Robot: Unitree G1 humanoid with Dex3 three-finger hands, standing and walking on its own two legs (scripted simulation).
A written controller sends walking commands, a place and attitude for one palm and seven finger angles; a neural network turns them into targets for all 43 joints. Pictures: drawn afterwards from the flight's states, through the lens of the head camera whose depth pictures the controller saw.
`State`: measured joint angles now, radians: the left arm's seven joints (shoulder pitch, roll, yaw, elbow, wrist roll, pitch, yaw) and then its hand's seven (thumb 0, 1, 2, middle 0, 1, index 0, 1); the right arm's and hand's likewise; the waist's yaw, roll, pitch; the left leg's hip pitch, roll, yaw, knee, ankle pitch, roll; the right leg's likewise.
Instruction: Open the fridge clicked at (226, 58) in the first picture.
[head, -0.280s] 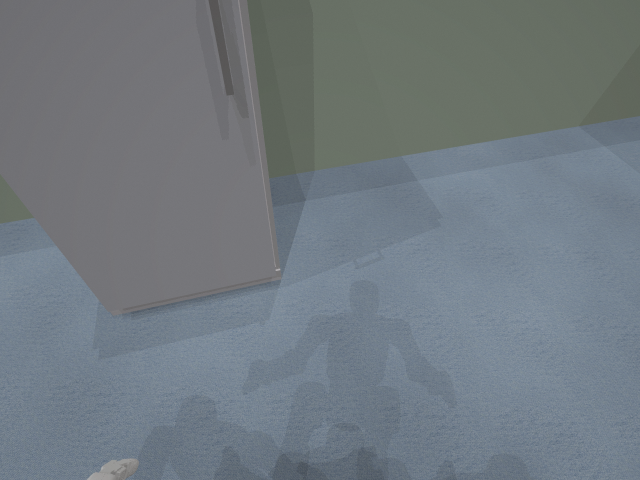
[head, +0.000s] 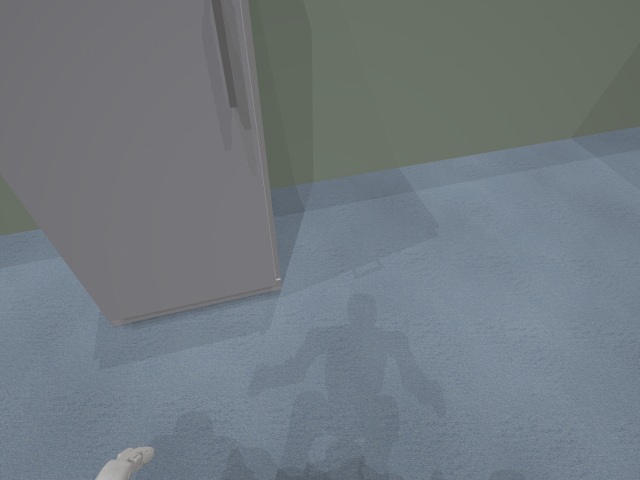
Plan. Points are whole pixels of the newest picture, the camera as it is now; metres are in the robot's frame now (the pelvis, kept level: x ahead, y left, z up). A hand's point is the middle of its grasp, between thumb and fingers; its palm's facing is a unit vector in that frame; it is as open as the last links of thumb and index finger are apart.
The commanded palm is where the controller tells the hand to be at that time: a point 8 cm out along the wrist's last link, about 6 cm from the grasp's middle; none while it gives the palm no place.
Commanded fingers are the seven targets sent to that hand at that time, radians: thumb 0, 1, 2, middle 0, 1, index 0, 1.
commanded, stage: stand and wait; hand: right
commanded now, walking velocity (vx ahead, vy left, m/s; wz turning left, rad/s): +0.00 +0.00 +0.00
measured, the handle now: (221, 37) +0.85 +0.25 +0.20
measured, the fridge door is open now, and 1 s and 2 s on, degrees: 0 0 0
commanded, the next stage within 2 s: look at it before walking up in 0.62 s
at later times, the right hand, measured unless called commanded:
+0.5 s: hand out of the picture +0.05 -0.23 -0.15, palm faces -0.04 +0.94 -0.34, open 7.4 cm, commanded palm none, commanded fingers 0.00 -0.90 -0.90 0.20 0.30 0.20 0.30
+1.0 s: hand out of the picture +0.08 -0.22 -0.15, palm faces -0.05 +0.94 -0.33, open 7.4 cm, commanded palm none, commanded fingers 0.00 -0.90 -0.90 0.20 0.30 0.20 0.30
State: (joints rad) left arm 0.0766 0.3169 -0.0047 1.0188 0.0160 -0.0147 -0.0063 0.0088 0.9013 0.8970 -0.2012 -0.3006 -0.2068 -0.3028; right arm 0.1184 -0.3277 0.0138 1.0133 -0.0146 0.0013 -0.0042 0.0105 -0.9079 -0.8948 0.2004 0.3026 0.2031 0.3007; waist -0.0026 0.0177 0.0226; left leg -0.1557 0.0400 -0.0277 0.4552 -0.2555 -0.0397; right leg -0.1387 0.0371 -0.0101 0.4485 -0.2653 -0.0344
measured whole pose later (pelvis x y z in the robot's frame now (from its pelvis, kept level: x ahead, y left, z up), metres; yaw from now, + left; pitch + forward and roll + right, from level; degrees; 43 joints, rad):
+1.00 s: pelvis -0.01 +0.02 +0.01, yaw +0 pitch -2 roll +0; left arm 0.11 0.33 0.00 1.11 0.01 -0.01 -0.01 0.01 0.90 0.90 -0.20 -0.30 -0.21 -0.30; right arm 0.12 -0.34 0.01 1.08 -0.01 -0.01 0.00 0.01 -0.91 -0.89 0.20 0.30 0.20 0.30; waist 0.01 0.01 0.04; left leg -0.15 0.01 -0.02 0.39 -0.20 -0.01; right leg -0.13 0.00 -0.01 0.38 -0.21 0.00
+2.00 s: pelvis -0.03 +0.05 +0.00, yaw +18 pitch +1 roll -2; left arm 0.13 0.23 0.06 0.95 0.02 0.05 0.02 0.01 0.91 0.90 -0.20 -0.30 -0.20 -0.30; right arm 0.28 -0.18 -0.05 0.93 -0.02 0.03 0.00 0.01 -0.91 -0.89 0.20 0.30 0.20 0.30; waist -0.03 0.00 0.09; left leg -0.30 -0.08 -0.07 0.48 -0.19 0.07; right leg -0.47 -0.04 0.01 1.07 -0.36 0.08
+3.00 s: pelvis +0.00 +0.05 +0.00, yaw +53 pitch +0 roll +1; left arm 0.27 0.24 0.06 0.97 0.03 0.01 -0.03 0.01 0.91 0.90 -0.19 -0.30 -0.20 -0.30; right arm 0.28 -0.19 -0.04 0.99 -0.03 -0.03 0.01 0.01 -0.91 -0.89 0.20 0.30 0.20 0.30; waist 0.03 -0.01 0.03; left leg -0.08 -0.01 0.01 0.39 -0.31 0.00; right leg -0.53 -0.14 -0.09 0.89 -0.28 0.08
